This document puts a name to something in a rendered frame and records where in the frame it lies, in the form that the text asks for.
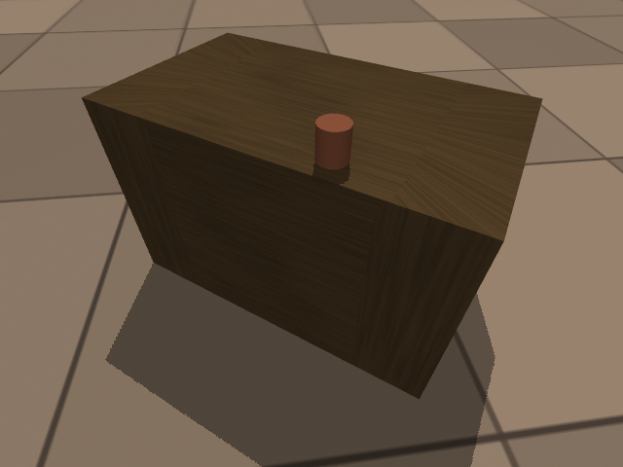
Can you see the can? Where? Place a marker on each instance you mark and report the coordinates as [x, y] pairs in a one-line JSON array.
[[333, 135]]

